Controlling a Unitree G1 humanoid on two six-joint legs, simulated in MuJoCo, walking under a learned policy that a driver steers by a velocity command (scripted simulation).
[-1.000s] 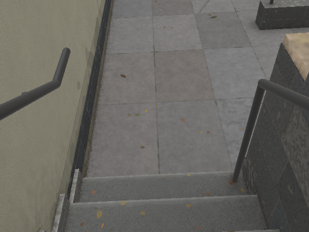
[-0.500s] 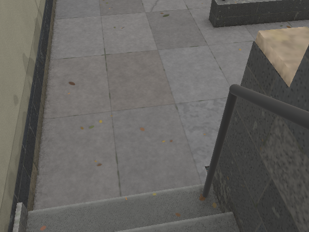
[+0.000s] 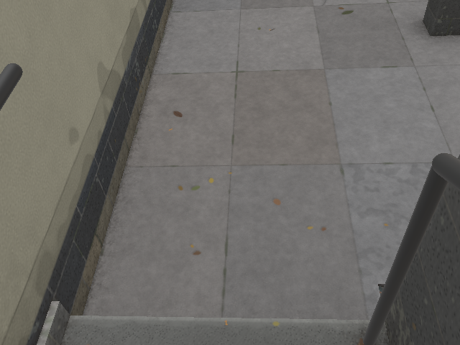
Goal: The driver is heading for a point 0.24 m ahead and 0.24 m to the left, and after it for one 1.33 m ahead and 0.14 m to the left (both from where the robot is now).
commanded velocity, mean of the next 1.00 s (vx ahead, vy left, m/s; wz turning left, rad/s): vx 0.50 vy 0.00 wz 0.47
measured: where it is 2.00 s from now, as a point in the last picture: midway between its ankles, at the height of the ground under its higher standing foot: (205, 263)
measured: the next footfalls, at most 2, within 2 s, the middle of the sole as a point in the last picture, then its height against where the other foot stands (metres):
left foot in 0.38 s outside the picture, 0.17 m lower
right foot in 0.94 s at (257, 344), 0.18 m lower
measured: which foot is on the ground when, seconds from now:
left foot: up 0.00-0.36, down 0.38-0.94, up 0.96-1.00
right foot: down 0.00-0.38, up 0.40-0.92, down 0.94-1.00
